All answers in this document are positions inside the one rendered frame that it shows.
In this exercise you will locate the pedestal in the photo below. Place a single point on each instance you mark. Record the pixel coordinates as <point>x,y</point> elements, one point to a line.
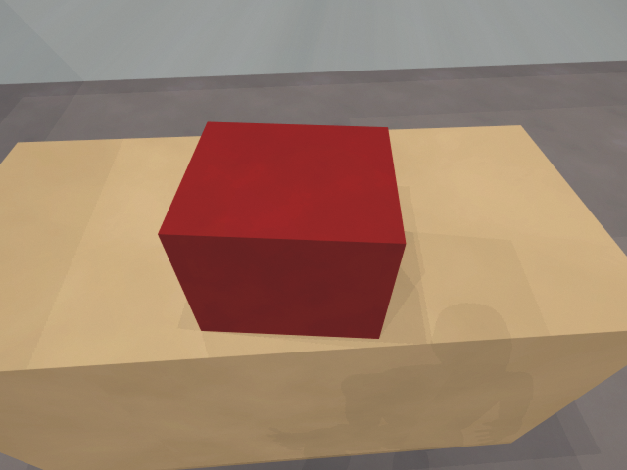
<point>510,303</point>

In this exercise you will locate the carton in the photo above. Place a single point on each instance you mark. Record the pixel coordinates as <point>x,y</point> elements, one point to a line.
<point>288,229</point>

